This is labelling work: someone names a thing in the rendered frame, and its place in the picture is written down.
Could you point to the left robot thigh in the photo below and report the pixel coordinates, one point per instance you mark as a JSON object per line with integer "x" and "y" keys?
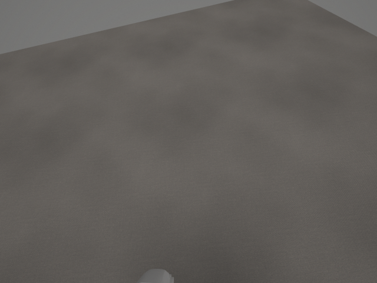
{"x": 156, "y": 276}

